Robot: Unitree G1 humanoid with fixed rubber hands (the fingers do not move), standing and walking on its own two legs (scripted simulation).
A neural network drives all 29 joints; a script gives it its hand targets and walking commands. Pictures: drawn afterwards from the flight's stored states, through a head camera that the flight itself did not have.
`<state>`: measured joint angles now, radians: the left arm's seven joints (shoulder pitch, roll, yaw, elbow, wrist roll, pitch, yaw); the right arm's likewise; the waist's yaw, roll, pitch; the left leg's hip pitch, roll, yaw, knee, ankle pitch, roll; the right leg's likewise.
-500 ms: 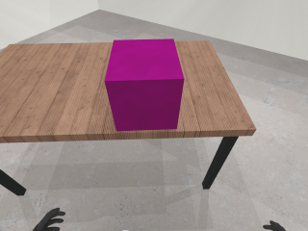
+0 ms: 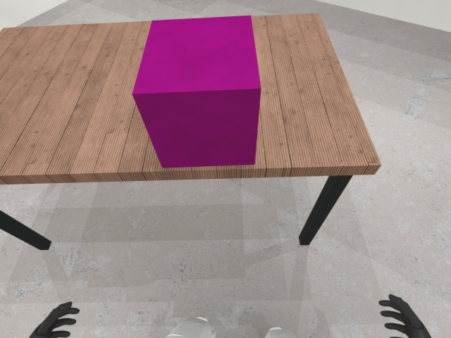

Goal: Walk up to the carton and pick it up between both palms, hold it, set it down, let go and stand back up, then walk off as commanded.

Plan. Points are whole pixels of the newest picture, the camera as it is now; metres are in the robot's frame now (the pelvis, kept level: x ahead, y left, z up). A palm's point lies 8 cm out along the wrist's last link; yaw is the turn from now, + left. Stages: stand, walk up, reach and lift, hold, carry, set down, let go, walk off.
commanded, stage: walk off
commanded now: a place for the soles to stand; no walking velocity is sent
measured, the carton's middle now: (204, 94) +0.64 +0.06 +0.02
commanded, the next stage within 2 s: stand in 1.66 s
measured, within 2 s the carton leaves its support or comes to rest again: neither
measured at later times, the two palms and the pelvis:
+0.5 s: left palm out of the picture +0.00 +0.36 -0.09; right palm out of the picture +0.04 -0.28 -0.05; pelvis -0.11 +0.03 +0.00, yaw +1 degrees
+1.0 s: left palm out of the picture +0.00 +0.35 -0.07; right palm out of the picture +0.00 -0.28 -0.07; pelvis -0.13 +0.03 +0.00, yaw +2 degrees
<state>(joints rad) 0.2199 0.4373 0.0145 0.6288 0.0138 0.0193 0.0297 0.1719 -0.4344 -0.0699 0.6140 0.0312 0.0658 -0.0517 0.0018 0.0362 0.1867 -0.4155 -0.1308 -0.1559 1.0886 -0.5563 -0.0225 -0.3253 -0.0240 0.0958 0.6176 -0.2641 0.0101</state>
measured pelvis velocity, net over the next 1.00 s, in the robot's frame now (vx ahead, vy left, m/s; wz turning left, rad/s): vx -0.13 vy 0.03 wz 0.03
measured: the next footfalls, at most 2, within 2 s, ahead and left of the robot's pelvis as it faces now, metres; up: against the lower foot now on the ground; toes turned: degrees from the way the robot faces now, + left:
left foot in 0.20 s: -0.01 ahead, +0.14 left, +0.00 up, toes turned -4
right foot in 0.54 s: -0.05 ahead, -0.11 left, +0.00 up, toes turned +2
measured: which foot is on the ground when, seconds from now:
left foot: up 0.00-0.18, down 0.20-0.60, up 0.62-0.78, down 0.80-1.00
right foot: down 0.00-0.20, up 0.22-0.52, down 0.54-1.00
